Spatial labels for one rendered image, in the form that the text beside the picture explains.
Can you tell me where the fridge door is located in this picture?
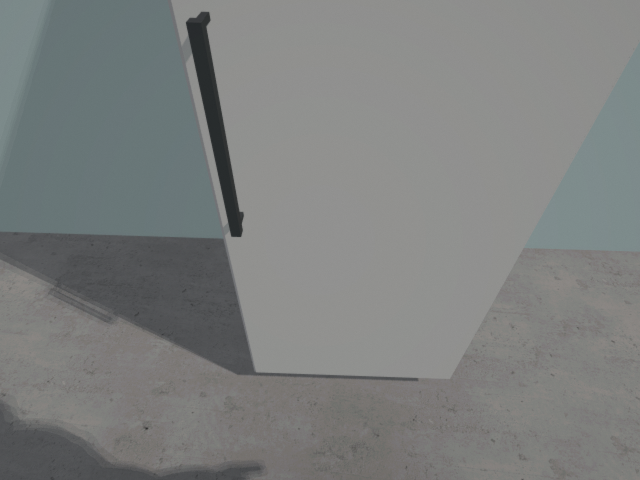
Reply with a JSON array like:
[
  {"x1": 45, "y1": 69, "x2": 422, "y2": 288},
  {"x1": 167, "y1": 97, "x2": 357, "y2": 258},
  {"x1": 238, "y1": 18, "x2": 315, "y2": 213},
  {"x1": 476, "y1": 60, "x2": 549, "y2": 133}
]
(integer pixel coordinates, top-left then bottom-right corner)
[{"x1": 171, "y1": 0, "x2": 640, "y2": 379}]

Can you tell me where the handle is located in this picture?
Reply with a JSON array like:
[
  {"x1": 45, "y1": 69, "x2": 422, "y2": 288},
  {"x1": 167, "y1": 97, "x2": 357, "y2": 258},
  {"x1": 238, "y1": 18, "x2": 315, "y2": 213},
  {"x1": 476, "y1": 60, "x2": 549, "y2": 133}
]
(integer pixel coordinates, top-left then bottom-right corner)
[{"x1": 186, "y1": 12, "x2": 244, "y2": 237}]

